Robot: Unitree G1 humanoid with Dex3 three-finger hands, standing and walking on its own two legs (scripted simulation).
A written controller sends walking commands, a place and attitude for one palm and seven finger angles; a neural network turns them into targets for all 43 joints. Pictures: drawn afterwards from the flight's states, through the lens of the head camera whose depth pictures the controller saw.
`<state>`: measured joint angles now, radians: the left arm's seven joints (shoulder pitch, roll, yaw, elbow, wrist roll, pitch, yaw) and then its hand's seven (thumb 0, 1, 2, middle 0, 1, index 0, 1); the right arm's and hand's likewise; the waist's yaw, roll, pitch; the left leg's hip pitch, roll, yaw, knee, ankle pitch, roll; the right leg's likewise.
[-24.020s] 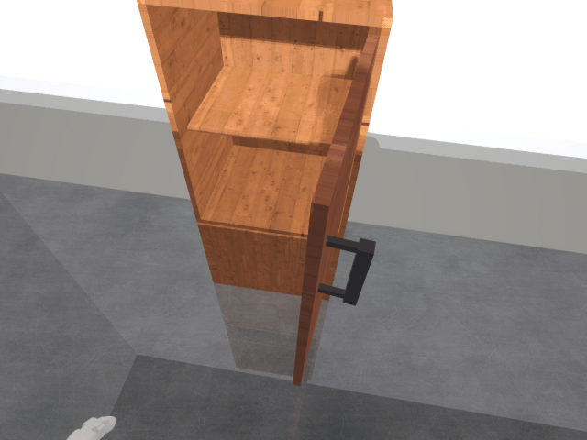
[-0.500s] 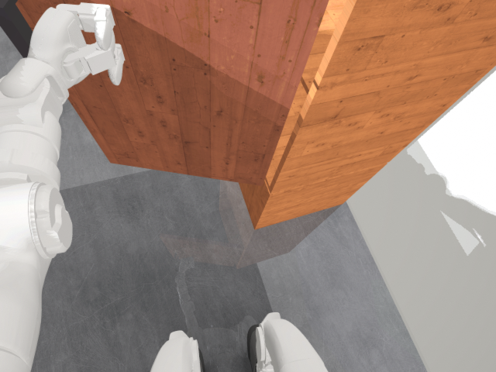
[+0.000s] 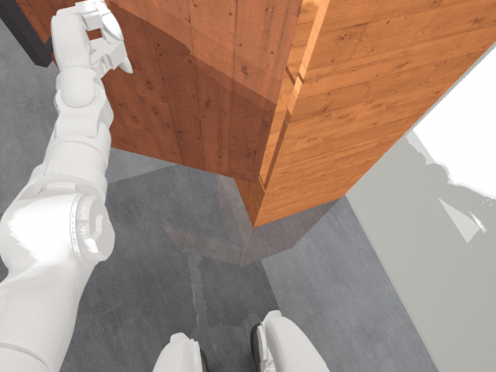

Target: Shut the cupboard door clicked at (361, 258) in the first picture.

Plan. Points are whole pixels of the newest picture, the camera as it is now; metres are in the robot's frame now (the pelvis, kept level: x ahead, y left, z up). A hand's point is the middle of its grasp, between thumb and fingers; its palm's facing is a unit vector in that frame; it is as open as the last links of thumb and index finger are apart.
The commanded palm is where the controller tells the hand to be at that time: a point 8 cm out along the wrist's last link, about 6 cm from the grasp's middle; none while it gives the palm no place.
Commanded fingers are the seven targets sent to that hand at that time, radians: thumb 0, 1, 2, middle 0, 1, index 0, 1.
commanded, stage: pull the fist back off the door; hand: left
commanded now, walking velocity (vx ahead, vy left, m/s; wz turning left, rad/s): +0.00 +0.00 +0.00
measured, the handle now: (25, 14) +0.65 +0.23 +0.12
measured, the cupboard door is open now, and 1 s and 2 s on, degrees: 56 56 56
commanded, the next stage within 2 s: draw the hand back to the body in 0.60 s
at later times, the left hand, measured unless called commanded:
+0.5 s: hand (106, 100) +0.49 +0.12 +0.11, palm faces +0.07 -1.00 +0.03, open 3.1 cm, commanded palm +0.46 +0.16 +0.12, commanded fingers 0.00 0.90 0.90 -1.30 -1.50 -1.30 -1.50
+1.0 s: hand (64, 131) +0.42 +0.15 +0.14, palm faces +0.10 -1.00 +0.01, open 3.1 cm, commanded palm +0.38 +0.20 +0.15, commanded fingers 0.00 0.90 0.90 -1.30 -1.50 -1.30 -1.50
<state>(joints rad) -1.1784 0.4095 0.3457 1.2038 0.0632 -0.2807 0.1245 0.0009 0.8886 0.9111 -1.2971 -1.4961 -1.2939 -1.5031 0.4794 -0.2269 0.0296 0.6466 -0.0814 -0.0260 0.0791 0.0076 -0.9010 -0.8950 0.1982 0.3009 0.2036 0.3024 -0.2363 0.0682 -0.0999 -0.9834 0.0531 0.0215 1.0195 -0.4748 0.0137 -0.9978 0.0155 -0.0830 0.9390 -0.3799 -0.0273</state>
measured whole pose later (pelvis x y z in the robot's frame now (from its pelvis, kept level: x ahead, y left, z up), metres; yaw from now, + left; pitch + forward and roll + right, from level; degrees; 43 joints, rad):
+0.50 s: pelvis +0.01 +0.00 +0.03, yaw +1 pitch +16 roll -2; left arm -0.78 0.21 0.23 1.00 -0.09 -0.43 0.03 0.02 0.90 0.90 -1.30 -1.50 -1.30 -1.50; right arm 0.40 -0.28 -0.04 0.66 -0.02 0.00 0.03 0.01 -0.90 -0.90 0.20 0.30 0.20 0.30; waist -0.12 0.03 -0.09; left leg -0.69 0.04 0.03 0.85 -0.44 0.01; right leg -0.71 0.01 -0.07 0.79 -0.36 -0.02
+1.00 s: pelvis +0.01 +0.00 +0.04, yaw +0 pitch +9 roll -1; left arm -0.50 0.21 0.24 0.73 -0.16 -0.31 -0.04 0.01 0.90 0.90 -1.30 -1.50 -1.30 -1.50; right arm 0.40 -0.24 -0.01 0.64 0.03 0.02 0.00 0.01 -0.90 -0.90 0.20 0.30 0.20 0.30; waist -0.06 0.05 -0.09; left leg -0.51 0.03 0.06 0.74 -0.40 0.02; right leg -0.56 0.01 -0.04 0.71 -0.32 -0.02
